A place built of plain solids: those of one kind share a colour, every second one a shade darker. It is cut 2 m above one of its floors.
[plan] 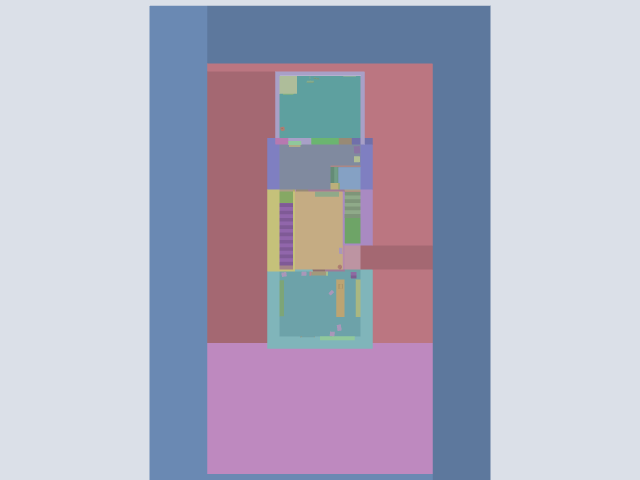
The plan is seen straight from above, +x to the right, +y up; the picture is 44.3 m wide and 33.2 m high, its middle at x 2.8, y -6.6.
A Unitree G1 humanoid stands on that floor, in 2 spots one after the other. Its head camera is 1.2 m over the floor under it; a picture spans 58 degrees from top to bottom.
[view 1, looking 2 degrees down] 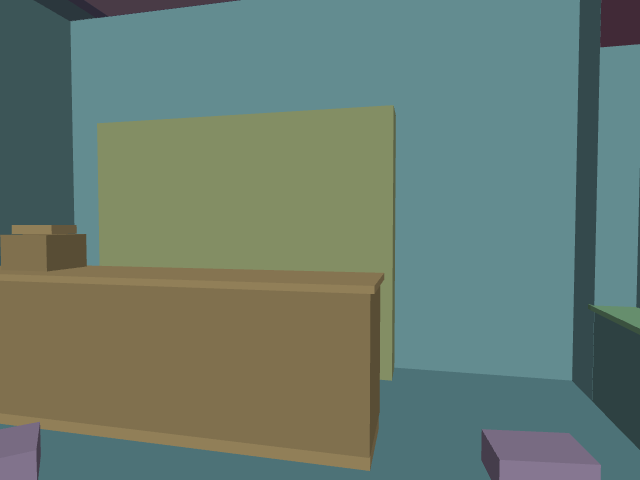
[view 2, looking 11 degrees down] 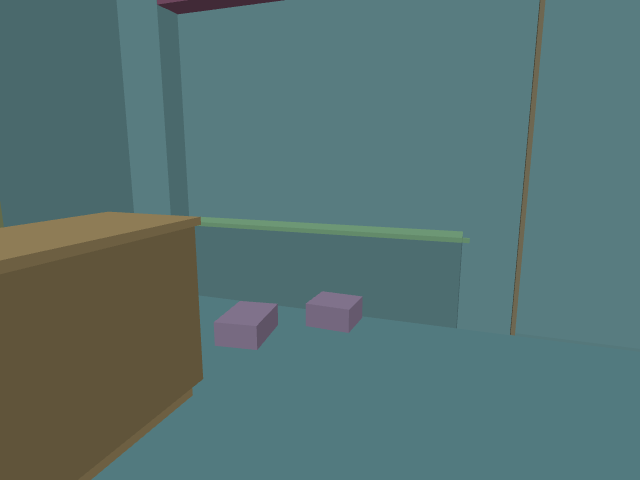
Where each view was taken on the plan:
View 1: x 1.95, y -12.13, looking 13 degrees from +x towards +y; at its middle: shelving_back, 3.42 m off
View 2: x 2.72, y -10.23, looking -70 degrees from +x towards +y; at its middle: wall_sales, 3.31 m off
